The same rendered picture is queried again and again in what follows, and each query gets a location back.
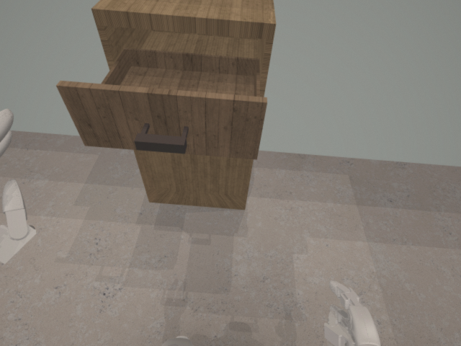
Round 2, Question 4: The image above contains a drawer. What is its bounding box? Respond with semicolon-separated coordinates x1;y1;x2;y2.
56;48;267;160

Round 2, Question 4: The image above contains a left robot hand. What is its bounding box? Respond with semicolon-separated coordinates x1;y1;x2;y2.
0;109;36;264

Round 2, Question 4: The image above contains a handle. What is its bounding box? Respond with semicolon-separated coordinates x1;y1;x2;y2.
134;123;189;154

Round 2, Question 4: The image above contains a cabinet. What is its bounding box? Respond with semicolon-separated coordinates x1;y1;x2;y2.
91;0;276;210

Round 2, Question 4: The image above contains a right robot hand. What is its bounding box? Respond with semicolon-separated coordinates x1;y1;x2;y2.
324;280;381;346

